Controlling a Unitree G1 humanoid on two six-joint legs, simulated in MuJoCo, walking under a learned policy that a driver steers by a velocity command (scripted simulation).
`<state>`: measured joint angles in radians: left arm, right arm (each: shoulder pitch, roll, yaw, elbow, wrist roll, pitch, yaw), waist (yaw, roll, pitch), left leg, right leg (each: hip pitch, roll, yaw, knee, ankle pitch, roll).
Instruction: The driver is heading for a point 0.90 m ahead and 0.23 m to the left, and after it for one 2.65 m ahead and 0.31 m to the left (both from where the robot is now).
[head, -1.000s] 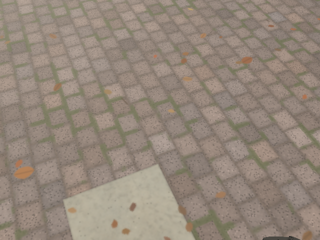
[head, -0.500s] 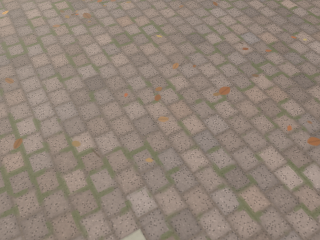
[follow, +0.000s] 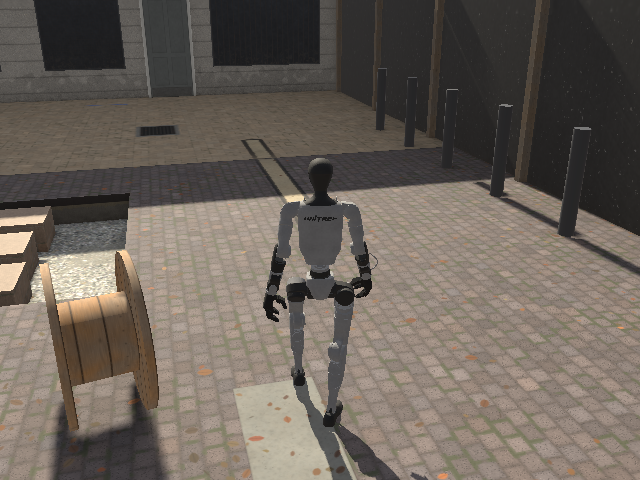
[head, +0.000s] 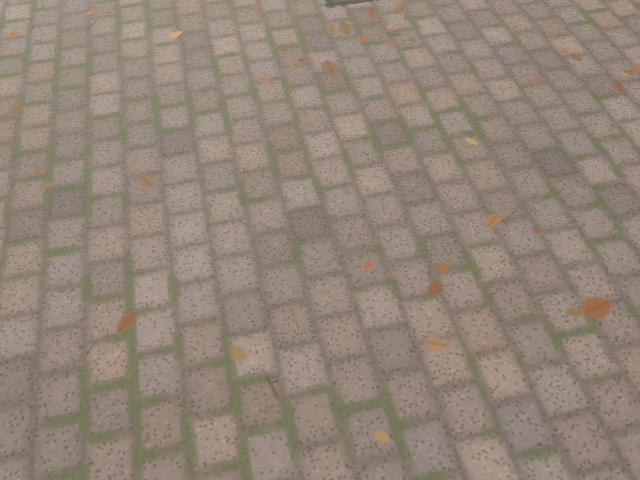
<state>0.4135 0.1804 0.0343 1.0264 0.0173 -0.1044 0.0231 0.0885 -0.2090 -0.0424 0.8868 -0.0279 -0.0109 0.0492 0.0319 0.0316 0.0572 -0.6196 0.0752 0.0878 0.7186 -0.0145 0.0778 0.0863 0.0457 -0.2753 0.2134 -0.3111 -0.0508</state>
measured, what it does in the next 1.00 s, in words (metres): walks ahead, turning left: left foot, then right foot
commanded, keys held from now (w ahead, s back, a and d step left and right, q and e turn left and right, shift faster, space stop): w+q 0.58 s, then w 0.42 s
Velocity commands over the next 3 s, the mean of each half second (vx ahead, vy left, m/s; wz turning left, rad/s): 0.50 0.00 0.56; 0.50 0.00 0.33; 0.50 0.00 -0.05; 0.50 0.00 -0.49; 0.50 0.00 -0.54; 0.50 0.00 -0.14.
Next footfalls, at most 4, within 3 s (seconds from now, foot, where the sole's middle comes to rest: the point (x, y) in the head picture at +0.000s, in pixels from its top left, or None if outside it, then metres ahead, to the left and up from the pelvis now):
0.12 left None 0.21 0.08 -0.77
0.66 right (347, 426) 0.58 0.00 -0.77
1.16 left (213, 370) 0.70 0.31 -0.77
1.70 right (250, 252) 1.04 0.26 -0.77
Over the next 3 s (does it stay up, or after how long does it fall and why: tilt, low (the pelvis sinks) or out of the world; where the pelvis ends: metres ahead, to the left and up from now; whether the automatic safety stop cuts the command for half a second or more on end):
stays up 1.53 0.27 0.01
